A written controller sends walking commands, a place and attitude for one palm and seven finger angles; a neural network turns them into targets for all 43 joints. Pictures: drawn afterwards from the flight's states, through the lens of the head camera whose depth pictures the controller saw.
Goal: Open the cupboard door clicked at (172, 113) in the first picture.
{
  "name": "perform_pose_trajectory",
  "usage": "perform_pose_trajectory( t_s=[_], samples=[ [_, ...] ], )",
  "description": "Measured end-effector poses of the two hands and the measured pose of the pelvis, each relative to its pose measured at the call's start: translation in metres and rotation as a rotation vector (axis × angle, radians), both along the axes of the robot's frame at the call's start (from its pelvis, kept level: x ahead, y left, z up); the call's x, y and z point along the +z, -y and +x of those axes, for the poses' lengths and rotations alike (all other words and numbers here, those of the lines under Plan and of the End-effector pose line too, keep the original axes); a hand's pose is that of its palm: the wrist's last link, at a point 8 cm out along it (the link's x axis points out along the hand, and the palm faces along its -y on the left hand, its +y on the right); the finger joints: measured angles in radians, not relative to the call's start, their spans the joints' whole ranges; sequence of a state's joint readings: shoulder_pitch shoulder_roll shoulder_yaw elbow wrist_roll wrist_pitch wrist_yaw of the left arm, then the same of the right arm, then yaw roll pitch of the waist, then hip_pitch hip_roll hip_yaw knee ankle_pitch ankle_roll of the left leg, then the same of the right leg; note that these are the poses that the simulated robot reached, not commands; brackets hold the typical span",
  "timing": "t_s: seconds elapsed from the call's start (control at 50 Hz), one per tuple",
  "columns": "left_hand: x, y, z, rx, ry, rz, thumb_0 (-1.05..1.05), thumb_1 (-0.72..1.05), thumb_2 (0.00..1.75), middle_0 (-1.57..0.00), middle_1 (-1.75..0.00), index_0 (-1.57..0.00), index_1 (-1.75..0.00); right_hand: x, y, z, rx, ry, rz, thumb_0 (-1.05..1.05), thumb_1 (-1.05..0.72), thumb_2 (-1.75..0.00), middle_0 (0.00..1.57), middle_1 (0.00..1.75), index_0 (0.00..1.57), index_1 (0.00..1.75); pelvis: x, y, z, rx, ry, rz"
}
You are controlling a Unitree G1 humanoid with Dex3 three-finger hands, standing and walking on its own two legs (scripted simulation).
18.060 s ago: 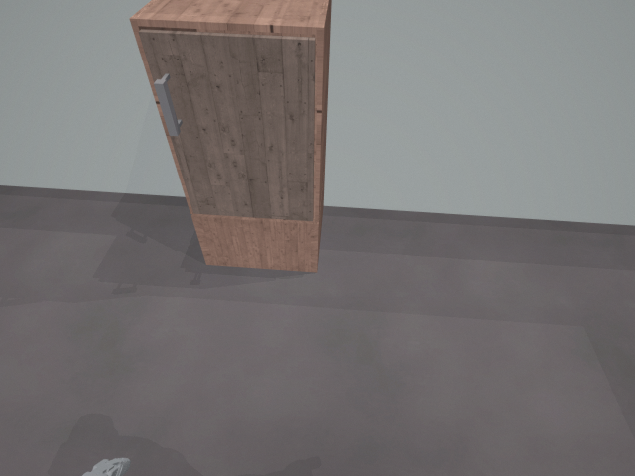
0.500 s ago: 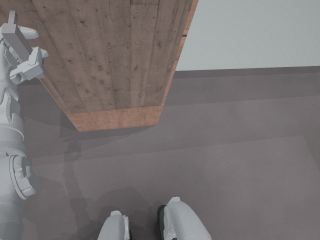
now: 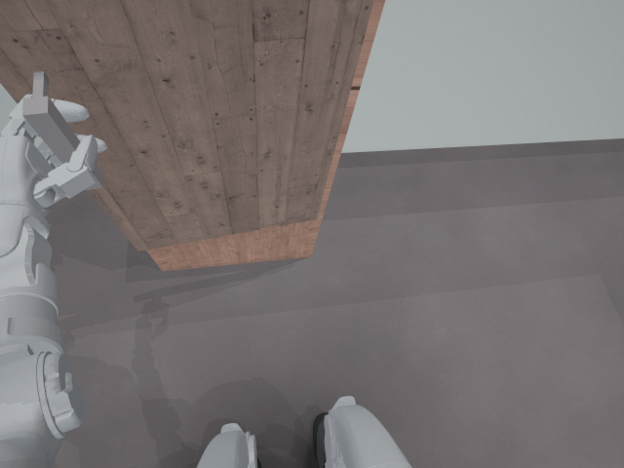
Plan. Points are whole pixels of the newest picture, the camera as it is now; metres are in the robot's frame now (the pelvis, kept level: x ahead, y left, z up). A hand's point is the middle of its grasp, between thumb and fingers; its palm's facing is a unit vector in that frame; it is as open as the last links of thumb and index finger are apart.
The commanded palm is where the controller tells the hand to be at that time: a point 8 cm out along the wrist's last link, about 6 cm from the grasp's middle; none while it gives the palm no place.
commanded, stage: pull the door open along its arc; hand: left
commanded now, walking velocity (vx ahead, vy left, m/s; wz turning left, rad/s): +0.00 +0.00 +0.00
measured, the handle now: (69, 135) +0.52 +0.27 +0.04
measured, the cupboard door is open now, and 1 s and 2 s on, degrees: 6 45 46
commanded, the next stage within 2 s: open thumb and fingers to let go in 0.64 s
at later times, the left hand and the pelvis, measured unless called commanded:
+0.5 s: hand (166, 283) +0.33 +0.14 +0.05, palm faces +0.47 -0.88 +0.04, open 6.1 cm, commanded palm +0.26 +0.17 +0.04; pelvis +0.00 -0.01 +0.01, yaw +3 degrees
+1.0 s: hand (220, 317) +0.29 +0.08 +0.04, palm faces +0.48 -0.88 -0.03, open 7.4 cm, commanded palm +0.23 +0.12 +0.04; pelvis -0.02 -0.06 +0.00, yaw +6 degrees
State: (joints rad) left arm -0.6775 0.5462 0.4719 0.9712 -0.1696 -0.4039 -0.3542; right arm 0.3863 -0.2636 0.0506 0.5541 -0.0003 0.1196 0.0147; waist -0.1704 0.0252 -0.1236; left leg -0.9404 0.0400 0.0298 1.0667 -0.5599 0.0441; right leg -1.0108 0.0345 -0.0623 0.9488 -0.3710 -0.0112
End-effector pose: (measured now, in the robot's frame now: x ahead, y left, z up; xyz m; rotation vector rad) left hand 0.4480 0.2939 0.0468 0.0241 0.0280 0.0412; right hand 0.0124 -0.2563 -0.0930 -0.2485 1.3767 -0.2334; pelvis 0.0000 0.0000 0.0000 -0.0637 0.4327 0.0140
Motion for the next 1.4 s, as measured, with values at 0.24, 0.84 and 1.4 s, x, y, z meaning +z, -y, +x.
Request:
perform_pose_trajectory(
  t_s=[0.24, 0.84, 1.4],
  samples=[
    [-0.003, 0.037, -0.080, 0.103, 0.047, -0.061, 0.01, 0.68, 0.74, -0.34, -1.34, -0.36, -1.32, 0.005, -0.005, 0.078, 0.096, 0.239, 0.054, 0.01, -0.91, -0.90, 0.20, 0.30, 0.20, 0.30, 0.008, -0.002, 0.006, 0.010, 0.050, 0.017],
    [-0.001, 0.189, -0.217, 0.441, 0.034, 0.017, -0.01, 0.65, 0.76, -0.35, -1.34, -0.35, -1.34, 0.003, -0.014, 0.166, 0.330, 0.518, 0.140, 0.01, -0.91, -0.90, 0.20, 0.30, 0.21, 0.30, 0.004, 0.047, -0.012, 0.075, 0.173, 0.082],
    [-0.002, 0.175, -0.204, 0.427, 0.035, -0.010, -0.01, -0.44, 0.33, -0.28, -1.02, -0.27, -1.02, -0.005, 0.005, 0.137, 0.278, 0.479, 0.114, 0.01, -0.91, -0.90, 0.20, 0.30, 0.20, 0.30, 0.004, 0.048, -0.021, 0.066, 0.172, 0.086]
  ],
)
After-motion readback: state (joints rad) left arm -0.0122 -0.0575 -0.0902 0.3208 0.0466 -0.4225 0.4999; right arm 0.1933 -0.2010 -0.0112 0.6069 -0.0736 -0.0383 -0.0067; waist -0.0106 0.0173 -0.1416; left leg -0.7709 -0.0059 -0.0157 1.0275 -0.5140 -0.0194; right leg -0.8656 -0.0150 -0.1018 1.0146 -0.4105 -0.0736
